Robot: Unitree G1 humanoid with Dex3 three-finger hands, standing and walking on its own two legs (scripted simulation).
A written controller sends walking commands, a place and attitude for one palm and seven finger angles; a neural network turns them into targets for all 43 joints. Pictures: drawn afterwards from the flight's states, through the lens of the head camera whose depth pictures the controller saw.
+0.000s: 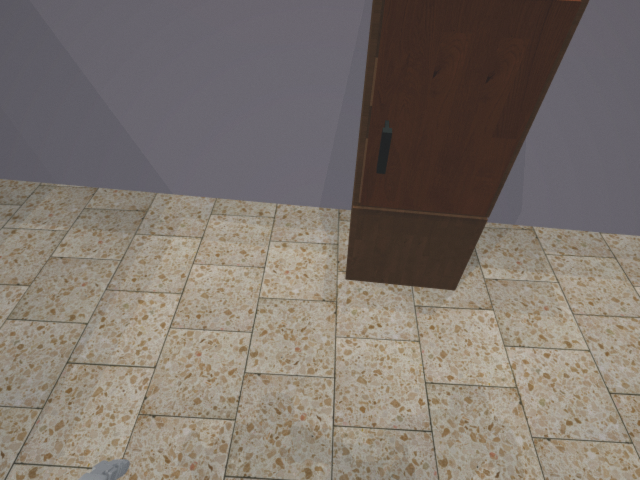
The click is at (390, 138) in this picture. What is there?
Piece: cupboard door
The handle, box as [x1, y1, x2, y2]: [377, 120, 391, 173]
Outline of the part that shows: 387,120 385,120 385,127 383,127 377,162 377,172 384,173 391,136 391,128 388,127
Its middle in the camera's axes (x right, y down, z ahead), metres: +0.17 -0.24 +1.03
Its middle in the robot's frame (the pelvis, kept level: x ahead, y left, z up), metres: +0.94 -0.12 -0.10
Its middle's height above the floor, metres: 0.66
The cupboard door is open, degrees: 0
